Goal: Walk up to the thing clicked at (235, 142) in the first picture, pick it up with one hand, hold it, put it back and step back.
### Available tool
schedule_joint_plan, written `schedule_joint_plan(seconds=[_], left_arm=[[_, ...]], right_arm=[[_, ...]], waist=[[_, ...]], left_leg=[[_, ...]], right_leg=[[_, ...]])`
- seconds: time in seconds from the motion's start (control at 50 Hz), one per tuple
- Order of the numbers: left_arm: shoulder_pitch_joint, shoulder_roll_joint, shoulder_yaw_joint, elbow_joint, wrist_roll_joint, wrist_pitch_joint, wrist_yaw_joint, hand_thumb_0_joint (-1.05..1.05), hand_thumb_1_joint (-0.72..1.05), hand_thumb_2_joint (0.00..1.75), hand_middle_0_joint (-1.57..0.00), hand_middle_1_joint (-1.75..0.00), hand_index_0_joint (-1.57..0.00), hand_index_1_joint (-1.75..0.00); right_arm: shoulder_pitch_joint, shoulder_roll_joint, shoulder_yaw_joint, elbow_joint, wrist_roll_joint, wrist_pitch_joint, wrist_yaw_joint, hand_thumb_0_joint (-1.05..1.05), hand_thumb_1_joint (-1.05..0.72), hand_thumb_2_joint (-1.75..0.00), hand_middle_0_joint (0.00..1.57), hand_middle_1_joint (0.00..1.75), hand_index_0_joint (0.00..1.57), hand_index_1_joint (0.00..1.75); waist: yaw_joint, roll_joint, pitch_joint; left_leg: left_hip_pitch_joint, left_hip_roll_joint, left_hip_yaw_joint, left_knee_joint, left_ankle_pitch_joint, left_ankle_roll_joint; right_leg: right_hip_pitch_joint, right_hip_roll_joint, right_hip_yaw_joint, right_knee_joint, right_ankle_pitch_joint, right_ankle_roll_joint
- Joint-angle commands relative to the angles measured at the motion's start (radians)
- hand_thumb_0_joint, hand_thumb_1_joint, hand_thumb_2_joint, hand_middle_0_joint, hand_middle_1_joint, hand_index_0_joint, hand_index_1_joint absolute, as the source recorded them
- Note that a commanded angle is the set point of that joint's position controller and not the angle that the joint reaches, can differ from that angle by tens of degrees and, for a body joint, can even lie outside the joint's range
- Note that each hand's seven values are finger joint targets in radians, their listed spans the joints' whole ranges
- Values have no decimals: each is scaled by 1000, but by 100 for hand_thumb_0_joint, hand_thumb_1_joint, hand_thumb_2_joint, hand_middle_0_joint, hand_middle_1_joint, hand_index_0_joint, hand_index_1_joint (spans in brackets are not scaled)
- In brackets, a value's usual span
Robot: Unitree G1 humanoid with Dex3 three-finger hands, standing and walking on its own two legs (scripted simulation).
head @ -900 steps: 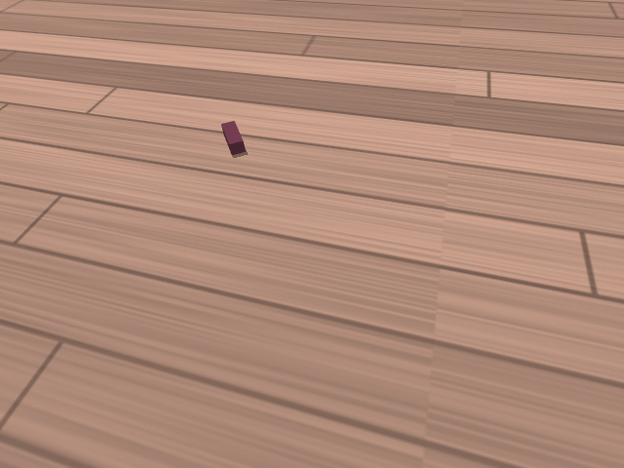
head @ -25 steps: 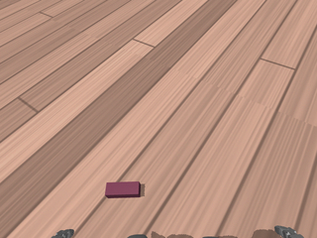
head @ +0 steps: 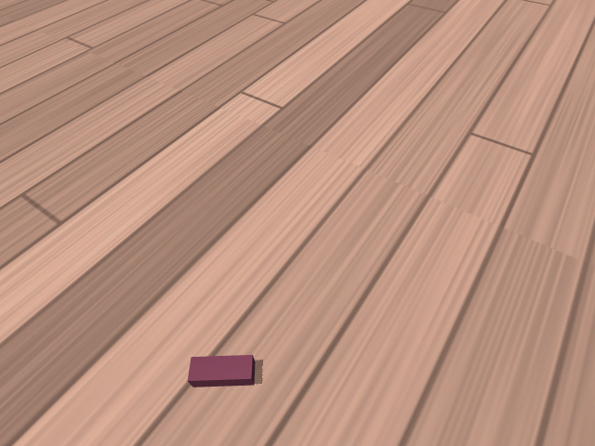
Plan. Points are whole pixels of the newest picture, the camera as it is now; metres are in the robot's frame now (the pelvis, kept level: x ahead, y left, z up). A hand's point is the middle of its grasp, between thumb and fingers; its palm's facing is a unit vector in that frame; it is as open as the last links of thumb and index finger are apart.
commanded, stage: walk up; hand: left
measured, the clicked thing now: (222, 371) +0.44 +0.30 -0.75
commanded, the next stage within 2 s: stand in 0.40 s
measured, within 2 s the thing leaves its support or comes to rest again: neither
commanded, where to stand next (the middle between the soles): +0.07 +0.00 m, yaw +2 degrees
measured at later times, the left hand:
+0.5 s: hand out of the picture +0.09 +0.25 -0.16, palm faces -0.01 -0.95 -0.33, open 7.4 cm
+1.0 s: hand out of the picture +0.11 +0.25 -0.15, palm faces -0.02 -0.94 -0.34, open 7.4 cm
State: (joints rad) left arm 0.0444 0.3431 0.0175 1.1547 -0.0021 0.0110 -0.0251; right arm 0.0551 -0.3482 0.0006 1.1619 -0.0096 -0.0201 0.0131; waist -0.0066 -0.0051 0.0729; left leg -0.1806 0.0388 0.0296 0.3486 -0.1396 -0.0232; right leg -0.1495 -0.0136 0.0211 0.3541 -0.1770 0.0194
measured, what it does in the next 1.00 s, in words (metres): stands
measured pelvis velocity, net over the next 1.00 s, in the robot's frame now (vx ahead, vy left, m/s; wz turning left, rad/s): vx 0.03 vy -0.01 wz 0.02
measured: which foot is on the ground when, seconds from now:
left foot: down 0.00-1.00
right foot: down 0.00-1.00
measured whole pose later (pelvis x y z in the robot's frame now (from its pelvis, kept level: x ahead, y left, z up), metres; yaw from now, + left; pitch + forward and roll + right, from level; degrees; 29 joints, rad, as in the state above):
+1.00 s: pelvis +0.03 -0.01 +0.00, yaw +1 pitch -1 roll +0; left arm 0.09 0.35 0.00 1.13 0.00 -0.01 0.00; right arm 0.07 -0.34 -0.01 1.16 -0.01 0.00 0.02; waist -0.01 0.01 0.05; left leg -0.13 0.04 0.01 0.32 -0.17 -0.03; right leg -0.09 -0.02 0.00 0.32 -0.21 0.01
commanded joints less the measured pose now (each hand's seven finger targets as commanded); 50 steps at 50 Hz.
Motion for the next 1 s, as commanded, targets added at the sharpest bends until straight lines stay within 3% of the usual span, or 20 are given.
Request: schedule_joint_plan(seconds=[0.0, 0.12, 0.24, 0.36, 0.42, 0.44, 0.5, 0.58, 0.64, 0.7, 0.8, 0.84, 0.98], left_arm=[[-34, 207, 41, -60, 2, -25, 13, 0, 90, 90, -20, -30, -20, -30], [-20, 204, 38, -58, 1, -26, 17, 0, 90, 90, -20, -30, -20, -30], [-19, 203, 36, -55, 2, -26, 22, 0, 90, 90, -20, -30, -20, -30], [-14, 202, 36, -57, 4, -28, 23, 0, 90, 90, -20, -30, -20, -30], [-6, 213, 34, -62, 14, -34, 26, 0, 90, 90, -20, -30, -20, -30], [3, 214, 34, -63, 14, -34, 26, 0, 90, 90, -20, -30, -20, -30], [10, 208, 33, -72, 15, -41, 26, 0, 90, 90, -20, -30, -20, -30], [2, 215, 33, -87, 11, -51, 29, 0, 90, 90, -20, -30, -20, -30], [6, 215, 34, -84, 9, -46, 30, 0, 90, 90, -20, -30, -20, -30], [6, 215, 33, -85, 10, -47, 32, 0, 90, 90, -20, -30, -20, -30], [7, 214, 32, -82, 8, -44, 33, 0, 90, 90, -20, -30, -20, -30], [22, 209, 27, -78, 9, -47, 33, 0, 90, 90, -20, -30, -20, -30], [13, 212, 29, -79, 9, -47, 37, 0, 90, 90, -20, -30, -20, -30]], right_arm=[[-65, -217, -37, -76, 6, -29, -17, 0, -90, -90, 20, 30, 20, 30], [-54, -210, -40, -77, 9, -27, -18, 0, -90, -90, 20, 30, 20, 30], [-45, -207, -46, -73, 10, -20, -19, 0, -90, -90, 20, 30, 20, 30], [-51, -201, -47, -72, 8, -15, -16, 0, -90, -90, 20, 30, 20, 30], [-40, -205, -51, -68, -9, -5, -12, 0, -90, -90, 20, 30, 20, 30], [-43, -210, -55, -68, -8, -6, -12, 0, -90, -90, 20, 30, 20, 30], [-48, -207, -53, -75, -6, -12, -10, 0, -90, -90, 20, 30, 20, 30], [-37, -210, -54, -76, -5, -16, -11, 0, -90, -90, 20, 30, 20, 30], [-36, -211, -51, -71, -2, -15, -13, 0, -90, -90, 20, 30, 20, 30], [-27, -210, -51, -70, -2, -13, -14, 0, -90, -90, 20, 30, 20, 30], [-34, -207, -47, -67, -2, -7, -13, 0, -90, -90, 20, 30, 20, 30], [-32, -211, -48, -65, 0, -6, -12, 0, -90, -90, 20, 30, 20, 30], [-35, -208, -46, -67, 1, -5, -15, 0, -90, -90, 20, 30, 20, 30]], waist=[[10, 16, -129], [7, 11, -149], [1, -7, -137], [-1, -1, -112], [-5, 1, -73], [-2, 14, -70], [1, 12, -91], [-6, 5, -146], [-4, 16, -126], [-8, -8, -141], [-3, -3, -114], [-2, -12, -123], [-3, -6, -126]], left_leg=[[55, 104, -104, -71, -4, 28], [85, 105, -96, -57, 91, 27], [97, 105, -90, -57, 107, 28], [86, 99, -90, -70, 59, 26], [28, 88, -101, -95, -112, 28], [43, 92, -106, -98, -113, 28], [50, 98, -110, -92, -58, 33], [101, 101, -93, -53, 135, 35], [89, 97, -94, -60, 100, 30], [98, 102, -93, -54, 143, 29], [71, 96, -96, -65, 84, 26], [100, 101, -95, -52, 141, 27], [109, 100, -91, -46, 177, 26]], right_leg=[[7, -104, 84, -69, 58, -36], [23, -107, 74, -64, 114, -31], [14, -108, 71, -70, 121, -27], [0, -104, 74, -84, 88, -27], [-30, -107, 81, -102, -95, -29], [-48, -106, 81, -99, -94, -31], [-20, -112, 76, -84, -17, -33], [22, -121, 75, -67, 139, -33], [24, -117, 69, -72, 109, -32], [42, -119, 62, -69, 150, -31], [43, -117, 58, -84, 96, -29], [43, -120, 59, -82, 152, -28], [56, -119, 50, -79, 201, -27]])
